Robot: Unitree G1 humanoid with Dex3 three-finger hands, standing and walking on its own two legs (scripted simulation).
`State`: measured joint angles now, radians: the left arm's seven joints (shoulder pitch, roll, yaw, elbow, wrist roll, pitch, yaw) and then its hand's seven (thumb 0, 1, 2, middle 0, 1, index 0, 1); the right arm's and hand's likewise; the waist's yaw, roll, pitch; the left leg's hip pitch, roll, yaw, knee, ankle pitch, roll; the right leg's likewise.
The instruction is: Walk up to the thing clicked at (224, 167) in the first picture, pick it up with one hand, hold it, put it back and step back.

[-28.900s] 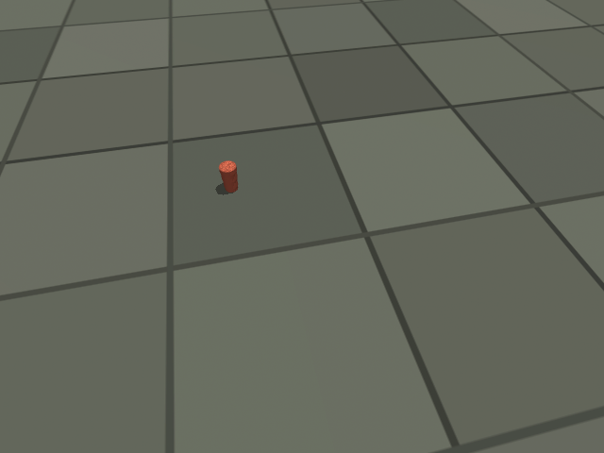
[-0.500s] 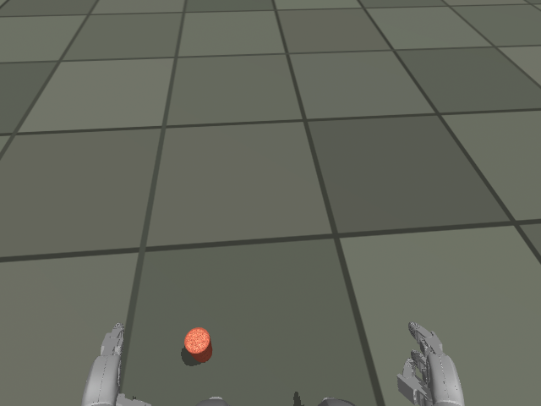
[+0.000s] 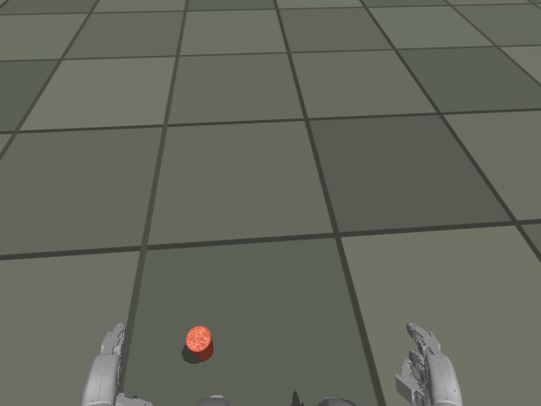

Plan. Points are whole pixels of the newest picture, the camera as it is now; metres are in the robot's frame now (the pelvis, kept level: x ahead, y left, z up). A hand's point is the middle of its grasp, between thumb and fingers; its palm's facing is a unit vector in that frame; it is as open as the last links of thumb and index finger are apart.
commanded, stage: stand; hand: left
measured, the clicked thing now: (201, 345) +0.40 +0.22 -0.65
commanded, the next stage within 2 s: none
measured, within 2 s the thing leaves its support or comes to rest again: neither
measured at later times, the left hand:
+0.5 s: hand out of the picture +0.12 +0.24 -0.11, palm faces -0.01 -0.94 -0.35, open 7.8 cm
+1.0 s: hand out of the picture +0.03 +0.26 -0.11, palm faces +0.01 -0.94 -0.35, open 7.4 cm
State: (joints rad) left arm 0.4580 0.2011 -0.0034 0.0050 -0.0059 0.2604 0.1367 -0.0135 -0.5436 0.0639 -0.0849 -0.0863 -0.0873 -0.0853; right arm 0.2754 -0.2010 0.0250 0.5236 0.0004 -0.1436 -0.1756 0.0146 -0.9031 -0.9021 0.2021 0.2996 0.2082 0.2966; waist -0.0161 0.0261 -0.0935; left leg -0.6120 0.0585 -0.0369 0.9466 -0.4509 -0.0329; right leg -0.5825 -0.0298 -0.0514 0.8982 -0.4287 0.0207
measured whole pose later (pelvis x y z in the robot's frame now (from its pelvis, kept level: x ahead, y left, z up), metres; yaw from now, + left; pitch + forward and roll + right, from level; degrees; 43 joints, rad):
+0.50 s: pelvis +0.00 +0.00 +0.02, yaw +1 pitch +0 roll +0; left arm 0.25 0.32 0.02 0.68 0.05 0.02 0.02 0.00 0.80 0.88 -0.20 -0.30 -0.21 -0.30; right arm 0.20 -0.31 -0.03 0.83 -0.06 -0.02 -0.01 0.01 -0.90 -0.90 0.20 0.30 0.21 0.30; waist 0.01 -0.02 0.02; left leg -0.41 0.02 -0.01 0.80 -0.39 -0.02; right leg -0.40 -0.07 -0.04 0.80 -0.39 0.03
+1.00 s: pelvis -0.01 +0.01 +0.05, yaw +1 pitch -5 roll +0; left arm 0.19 0.33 0.00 1.11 0.03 0.00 0.01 0.00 0.91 0.89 -0.20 -0.30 -0.21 -0.30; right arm 0.17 -0.31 -0.02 1.09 -0.03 0.01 0.00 0.01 -0.91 -0.90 0.20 0.30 0.21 0.30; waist 0.02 0.01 0.06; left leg -0.16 0.01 -0.02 0.43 -0.19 -0.02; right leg -0.15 -0.07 -0.05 0.43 -0.20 0.04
